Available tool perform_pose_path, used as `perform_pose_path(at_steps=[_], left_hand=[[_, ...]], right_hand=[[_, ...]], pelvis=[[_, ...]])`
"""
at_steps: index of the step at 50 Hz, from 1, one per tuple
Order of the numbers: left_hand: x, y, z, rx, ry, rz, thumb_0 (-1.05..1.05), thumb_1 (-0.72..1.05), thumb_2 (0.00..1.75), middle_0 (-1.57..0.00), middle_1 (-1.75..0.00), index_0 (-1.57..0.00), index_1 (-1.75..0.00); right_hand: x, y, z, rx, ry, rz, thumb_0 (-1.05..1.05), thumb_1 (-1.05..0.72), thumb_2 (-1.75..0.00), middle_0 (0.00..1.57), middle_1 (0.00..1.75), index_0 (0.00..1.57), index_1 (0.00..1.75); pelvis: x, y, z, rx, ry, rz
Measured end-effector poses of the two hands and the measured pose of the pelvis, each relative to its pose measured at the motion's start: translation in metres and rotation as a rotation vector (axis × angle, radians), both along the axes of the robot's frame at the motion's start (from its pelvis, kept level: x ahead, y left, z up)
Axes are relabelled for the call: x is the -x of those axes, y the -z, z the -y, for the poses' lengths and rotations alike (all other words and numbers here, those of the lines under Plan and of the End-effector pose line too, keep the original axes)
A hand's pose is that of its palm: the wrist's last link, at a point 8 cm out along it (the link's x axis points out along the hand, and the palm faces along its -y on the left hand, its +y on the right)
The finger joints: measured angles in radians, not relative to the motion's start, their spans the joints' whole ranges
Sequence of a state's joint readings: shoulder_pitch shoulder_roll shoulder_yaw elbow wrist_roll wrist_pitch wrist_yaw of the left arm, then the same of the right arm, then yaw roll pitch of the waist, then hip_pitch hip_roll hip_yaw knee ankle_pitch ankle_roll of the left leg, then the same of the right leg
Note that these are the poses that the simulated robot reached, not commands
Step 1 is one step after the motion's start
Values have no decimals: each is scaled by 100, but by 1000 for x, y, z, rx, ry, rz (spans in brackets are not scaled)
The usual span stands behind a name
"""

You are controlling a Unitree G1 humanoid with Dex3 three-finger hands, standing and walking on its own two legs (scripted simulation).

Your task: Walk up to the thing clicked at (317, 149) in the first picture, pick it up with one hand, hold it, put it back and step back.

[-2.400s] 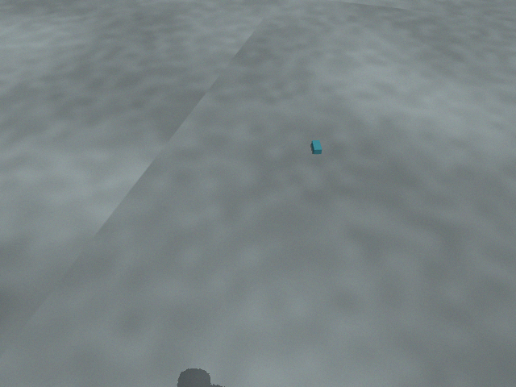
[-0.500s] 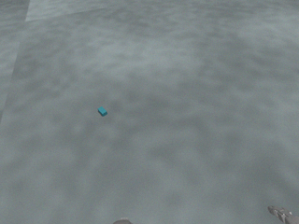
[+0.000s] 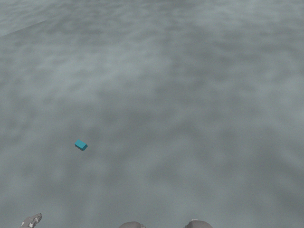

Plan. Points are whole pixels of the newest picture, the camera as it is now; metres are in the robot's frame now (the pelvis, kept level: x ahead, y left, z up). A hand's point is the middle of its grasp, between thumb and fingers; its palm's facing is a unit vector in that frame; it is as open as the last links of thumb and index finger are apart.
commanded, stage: walk up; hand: left
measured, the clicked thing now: (81, 144) +0.81 +0.56 -0.72
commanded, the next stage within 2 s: none
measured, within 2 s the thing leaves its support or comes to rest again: neither
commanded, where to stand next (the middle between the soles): +0.34 +0.60 m, yaw -38 degrees
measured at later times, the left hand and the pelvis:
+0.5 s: hand out of the picture +0.26 +0.52 -0.12, palm faces -0.26 -0.78 -0.57, open 7.3 cm; pelvis +0.13 +0.22 +0.00, yaw -13 degrees
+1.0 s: hand out of the picture +0.40 +0.74 -0.13, palm faces -0.29 -0.68 -0.67, open 7.3 cm; pelvis +0.21 +0.44 -0.04, yaw -23 degrees
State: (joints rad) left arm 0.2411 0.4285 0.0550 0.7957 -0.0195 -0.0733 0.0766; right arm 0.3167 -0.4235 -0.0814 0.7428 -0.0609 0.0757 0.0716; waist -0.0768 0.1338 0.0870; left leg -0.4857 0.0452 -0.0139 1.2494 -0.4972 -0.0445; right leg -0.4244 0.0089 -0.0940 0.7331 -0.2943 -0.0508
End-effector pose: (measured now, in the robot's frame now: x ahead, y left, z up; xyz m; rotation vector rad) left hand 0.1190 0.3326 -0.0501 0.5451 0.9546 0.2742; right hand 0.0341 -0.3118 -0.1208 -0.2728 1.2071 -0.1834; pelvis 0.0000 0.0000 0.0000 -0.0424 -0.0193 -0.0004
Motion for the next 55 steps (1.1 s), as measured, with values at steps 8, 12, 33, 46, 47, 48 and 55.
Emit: perform_pose_path(at_steps=[8,12,33,46,47,48,55], left_hand=[[3,7,-74,-38,10,-135,0,90,89,-21,-31,-22,-30],[-10,19,-137,-73,17,-187,0,90,89,-22,-31,-22,-30],[-202,17,-244,-83,227,-103,0,90,89,-21,-31,-21,-30],[-255,10,-375,-145,303,-74,0,90,89,-22,-31,-22,-30],[-261,13,-391,-150,306,-75,0,90,89,-22,-31,-22,-30],[-268,18,-408,-157,308,-77,0,90,89,-22,-31,-22,-30],[-307,32,-465,-145,288,-140,1,91,89,-21,-30,-21,-30]], right_hand=[[-107,-17,-54,19,-43,192,1,-91,-90,20,30,20,30],[-138,-21,-84,82,-32,225,0,-91,-90,20,30,20,30],[-86,9,-255,36,261,-10,1,-91,-90,20,30,20,30],[-157,7,-340,90,242,138,0,-91,-90,20,30,20,30],[-159,8,-350,107,244,140,0,-91,-90,20,30,20,30],[-159,9,-361,125,247,142,0,-91,-90,20,30,20,30],[-130,3,-458,102,349,74,0,-91,-90,20,30,20,30]], pelvis=[[-42,4,-71,-11,78,-10],[-66,17,-123,-10,113,-30],[-159,13,-263,-2,280,14],[-193,29,-390,-37,361,-2],[-197,33,-405,-35,367,-6],[-200,38,-419,-40,372,-4],[-218,27,-479,-23,416,12]])
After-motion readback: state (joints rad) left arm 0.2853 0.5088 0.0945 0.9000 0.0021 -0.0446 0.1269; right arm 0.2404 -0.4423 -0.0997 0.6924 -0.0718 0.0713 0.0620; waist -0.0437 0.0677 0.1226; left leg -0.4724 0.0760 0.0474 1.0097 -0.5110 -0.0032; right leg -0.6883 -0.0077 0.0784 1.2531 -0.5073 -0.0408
